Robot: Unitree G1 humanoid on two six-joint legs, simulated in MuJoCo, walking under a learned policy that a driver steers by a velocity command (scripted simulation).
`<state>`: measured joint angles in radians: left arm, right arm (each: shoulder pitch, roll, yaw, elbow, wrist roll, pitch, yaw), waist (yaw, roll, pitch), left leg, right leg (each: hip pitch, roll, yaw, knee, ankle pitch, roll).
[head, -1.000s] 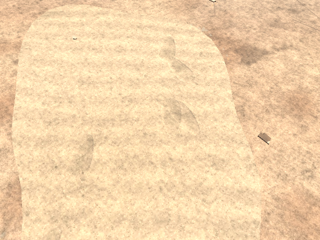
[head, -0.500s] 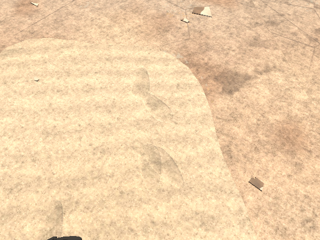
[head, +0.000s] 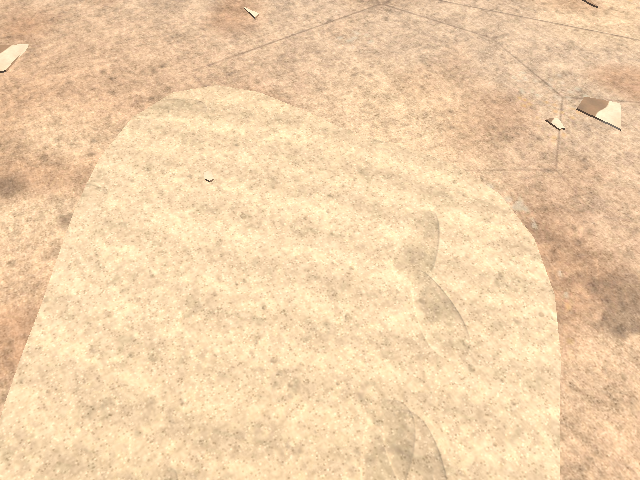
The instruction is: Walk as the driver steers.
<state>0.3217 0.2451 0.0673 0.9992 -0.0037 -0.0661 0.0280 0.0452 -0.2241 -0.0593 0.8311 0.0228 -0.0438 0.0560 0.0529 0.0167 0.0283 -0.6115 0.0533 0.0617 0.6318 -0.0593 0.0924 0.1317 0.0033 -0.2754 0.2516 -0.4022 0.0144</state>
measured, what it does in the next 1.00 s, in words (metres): walks ahead, turning right: left foot, then right foot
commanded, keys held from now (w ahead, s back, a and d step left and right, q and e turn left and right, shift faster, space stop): w+q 0.08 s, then q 0.04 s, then e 0.84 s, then no key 0.04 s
